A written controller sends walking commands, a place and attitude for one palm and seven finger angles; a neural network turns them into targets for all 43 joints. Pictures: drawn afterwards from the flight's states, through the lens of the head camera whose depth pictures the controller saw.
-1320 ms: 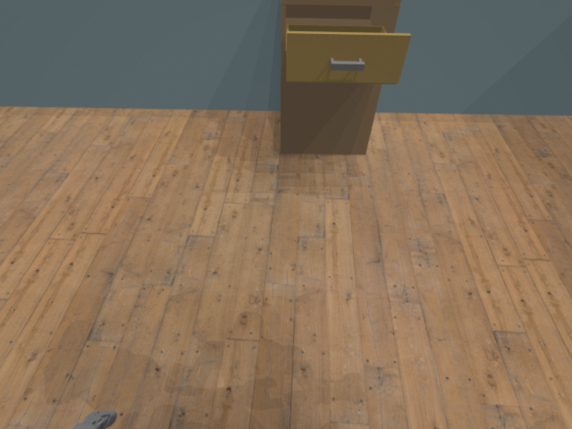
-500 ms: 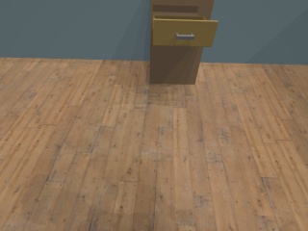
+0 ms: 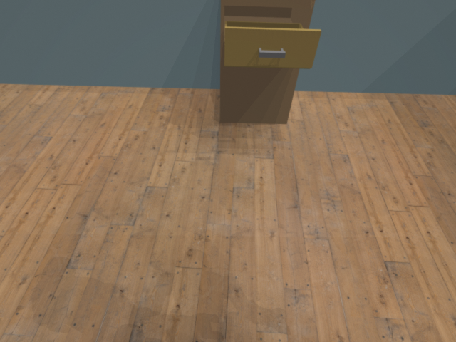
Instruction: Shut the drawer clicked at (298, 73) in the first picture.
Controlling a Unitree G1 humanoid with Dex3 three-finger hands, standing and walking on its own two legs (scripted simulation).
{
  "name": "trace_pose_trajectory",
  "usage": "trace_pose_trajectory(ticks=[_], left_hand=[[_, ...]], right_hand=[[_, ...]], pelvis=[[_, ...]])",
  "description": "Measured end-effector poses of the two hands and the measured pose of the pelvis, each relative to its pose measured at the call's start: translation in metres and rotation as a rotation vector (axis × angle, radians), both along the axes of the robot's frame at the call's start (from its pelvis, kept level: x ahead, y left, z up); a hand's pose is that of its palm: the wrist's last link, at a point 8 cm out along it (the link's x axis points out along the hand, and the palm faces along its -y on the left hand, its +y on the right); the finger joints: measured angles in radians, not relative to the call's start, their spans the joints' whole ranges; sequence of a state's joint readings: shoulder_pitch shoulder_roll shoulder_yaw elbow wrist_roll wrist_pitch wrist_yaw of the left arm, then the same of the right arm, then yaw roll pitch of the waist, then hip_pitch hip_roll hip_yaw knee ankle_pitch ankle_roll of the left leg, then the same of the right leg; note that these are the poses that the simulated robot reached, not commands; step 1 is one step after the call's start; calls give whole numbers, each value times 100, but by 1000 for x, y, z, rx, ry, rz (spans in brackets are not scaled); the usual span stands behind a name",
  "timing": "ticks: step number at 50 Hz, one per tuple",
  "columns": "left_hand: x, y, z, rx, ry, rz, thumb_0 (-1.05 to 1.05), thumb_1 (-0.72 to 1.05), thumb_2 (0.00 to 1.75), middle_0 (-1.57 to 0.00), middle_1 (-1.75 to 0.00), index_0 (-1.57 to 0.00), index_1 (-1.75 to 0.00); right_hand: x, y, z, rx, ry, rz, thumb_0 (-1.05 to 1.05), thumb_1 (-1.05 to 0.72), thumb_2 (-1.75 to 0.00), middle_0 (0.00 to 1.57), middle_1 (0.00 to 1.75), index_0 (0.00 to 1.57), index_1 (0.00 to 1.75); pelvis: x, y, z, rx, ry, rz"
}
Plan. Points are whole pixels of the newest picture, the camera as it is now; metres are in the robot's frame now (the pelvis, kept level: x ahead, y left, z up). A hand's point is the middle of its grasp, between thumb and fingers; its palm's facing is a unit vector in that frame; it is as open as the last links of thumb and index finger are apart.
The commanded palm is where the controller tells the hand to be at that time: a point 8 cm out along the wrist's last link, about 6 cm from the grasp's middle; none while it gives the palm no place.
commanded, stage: look at it before walking up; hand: left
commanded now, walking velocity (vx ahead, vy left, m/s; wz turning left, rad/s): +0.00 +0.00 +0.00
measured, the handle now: (271, 52) +1.36 -0.13 -0.10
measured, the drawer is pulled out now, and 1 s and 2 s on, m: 0.30 0.30 0.30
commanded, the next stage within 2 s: walk to a spot facing it in 0.12 s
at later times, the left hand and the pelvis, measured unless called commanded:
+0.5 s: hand out of the picture +0.06 +0.20 -0.18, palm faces -0.11 -0.96 -0.25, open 7.4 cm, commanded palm none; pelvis +0.04 -0.02 -0.01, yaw -8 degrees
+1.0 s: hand (189, 327) +0.19 +0.09 -0.17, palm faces -0.22 -0.96 -0.18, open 7.4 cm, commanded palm none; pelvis +0.20 -0.08 -0.01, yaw -19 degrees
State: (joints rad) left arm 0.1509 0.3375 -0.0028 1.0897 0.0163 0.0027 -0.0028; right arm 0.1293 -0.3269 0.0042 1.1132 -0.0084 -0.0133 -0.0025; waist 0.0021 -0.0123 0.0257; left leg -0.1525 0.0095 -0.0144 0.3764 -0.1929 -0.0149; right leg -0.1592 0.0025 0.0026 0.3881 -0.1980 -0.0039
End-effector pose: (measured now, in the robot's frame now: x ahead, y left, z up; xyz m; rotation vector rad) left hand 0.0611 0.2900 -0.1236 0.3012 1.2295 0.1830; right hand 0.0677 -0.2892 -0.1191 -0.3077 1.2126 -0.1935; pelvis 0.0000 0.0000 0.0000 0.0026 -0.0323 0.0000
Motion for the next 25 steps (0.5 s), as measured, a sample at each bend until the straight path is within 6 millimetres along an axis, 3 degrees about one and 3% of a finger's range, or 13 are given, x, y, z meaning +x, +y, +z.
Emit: trace_pose_trajectory(ticks=[15, 22, 25], left_hand=[[3, -3, -1, 0, 16, 5, 1, 91, 89, -20, -30, -20, -30], [-3, -26, -16, -55, 103, -13, 1, 91, 89, -20, -29, -20, -30], [4, -44, -18, -71, 153, -41, 1, 91, 89, -20, -29, -20, -30]], right_hand=[[4, 2, -2, 3, 6, -3, 0, -91, -89, 20, 30, 21, 30], [-12, 18, -20, 69, 21, -86, 0, -91, -89, 20, 29, 21, 30], [-26, 18, -28, 103, 36, -155, 0, -91, -89, 20, 30, 21, 30]], pelvis=[[7, -1, 0, 0, 5, -13], [27, -6, -8, 11, 20, -85], [38, -15, -10, 25, 23, -135]])
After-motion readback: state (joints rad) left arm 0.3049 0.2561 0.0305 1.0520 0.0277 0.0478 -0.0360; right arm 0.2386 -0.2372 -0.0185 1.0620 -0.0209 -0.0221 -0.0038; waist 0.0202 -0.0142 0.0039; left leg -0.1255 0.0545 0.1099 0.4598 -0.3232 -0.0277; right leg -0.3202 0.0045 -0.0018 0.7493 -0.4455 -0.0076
